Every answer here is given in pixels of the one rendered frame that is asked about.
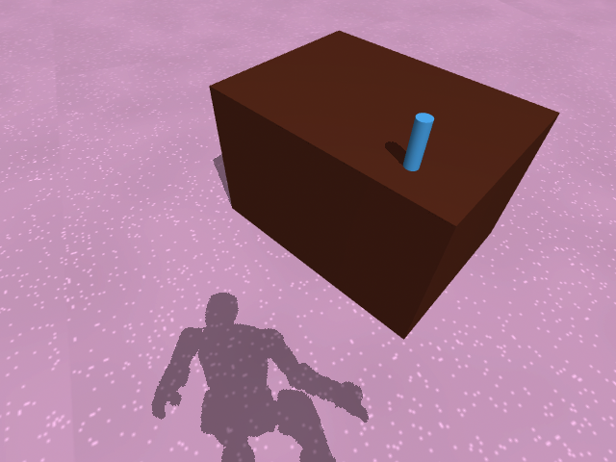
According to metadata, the can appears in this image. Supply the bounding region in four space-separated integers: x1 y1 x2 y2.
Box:
403 113 434 171

